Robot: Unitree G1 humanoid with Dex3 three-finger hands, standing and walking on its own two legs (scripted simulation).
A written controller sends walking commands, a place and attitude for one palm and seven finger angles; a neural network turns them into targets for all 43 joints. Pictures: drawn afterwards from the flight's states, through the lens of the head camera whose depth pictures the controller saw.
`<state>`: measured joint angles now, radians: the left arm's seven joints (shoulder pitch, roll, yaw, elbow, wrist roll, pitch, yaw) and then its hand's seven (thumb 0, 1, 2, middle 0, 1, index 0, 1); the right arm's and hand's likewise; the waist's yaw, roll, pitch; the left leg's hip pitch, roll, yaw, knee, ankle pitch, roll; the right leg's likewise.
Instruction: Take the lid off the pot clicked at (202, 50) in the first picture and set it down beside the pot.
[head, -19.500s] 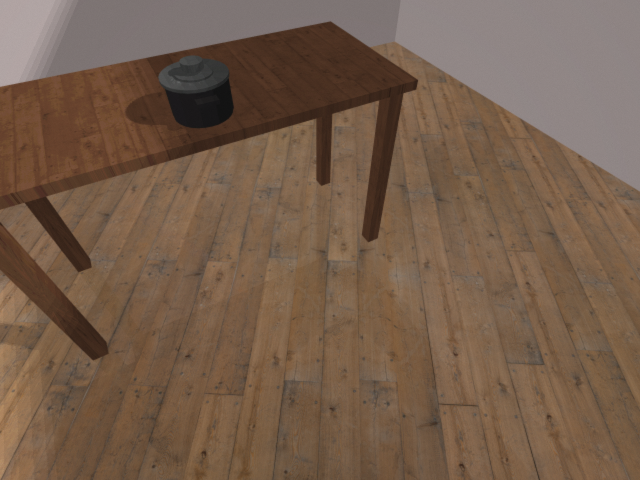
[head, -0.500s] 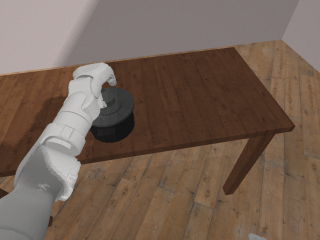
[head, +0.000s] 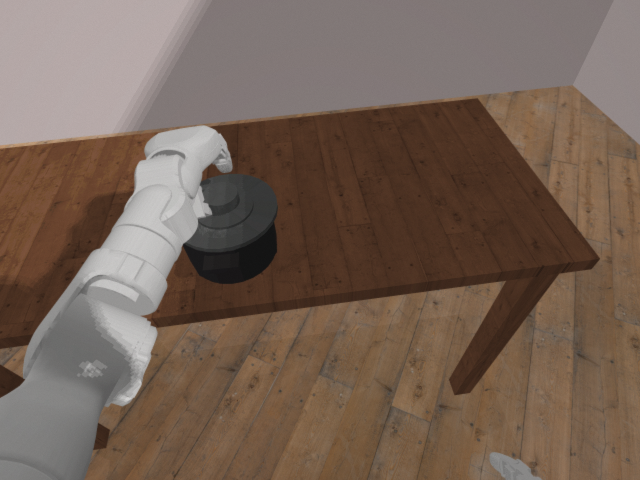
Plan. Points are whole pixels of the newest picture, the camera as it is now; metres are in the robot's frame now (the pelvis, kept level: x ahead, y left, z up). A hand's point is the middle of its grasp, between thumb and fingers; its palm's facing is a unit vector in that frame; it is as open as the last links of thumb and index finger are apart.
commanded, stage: lower the open fingers around the knob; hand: left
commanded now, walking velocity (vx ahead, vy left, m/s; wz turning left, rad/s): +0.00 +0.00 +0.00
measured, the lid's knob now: (221, 197) +0.50 +0.15 +0.07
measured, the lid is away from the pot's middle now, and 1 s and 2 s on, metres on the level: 0.01 0.01 0.01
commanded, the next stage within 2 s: close the fingers and squeeze the knob in 0.88 s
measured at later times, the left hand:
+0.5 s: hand (217, 201) +0.47 +0.14 +0.10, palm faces -0.35 -0.11 -0.93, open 10.3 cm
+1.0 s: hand (211, 201) +0.48 +0.15 +0.09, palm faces -0.34 -0.11 -0.93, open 10.4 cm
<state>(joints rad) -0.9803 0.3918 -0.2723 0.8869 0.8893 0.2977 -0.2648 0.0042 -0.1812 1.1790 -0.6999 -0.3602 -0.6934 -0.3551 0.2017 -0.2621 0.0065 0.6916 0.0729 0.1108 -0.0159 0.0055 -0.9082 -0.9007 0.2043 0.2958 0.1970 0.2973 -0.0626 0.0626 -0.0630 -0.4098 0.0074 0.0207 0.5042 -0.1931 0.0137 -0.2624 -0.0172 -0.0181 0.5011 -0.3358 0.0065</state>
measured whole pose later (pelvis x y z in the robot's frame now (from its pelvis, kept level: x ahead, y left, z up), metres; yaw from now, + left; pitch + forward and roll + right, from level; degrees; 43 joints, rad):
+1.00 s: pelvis +0.00 +0.00 +0.00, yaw -2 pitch +9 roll -1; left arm -1.01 0.39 -0.24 1.05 0.90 0.26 -0.21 0.00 -0.18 1.18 -0.67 -0.36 -0.67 -0.35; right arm 0.26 -0.27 -0.01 0.71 0.07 0.11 -0.02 0.00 -0.91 -0.90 0.20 0.30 0.20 0.30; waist -0.10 0.04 -0.09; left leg -0.49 0.02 0.04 0.54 -0.22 0.02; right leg -0.34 0.00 0.00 0.52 -0.34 0.01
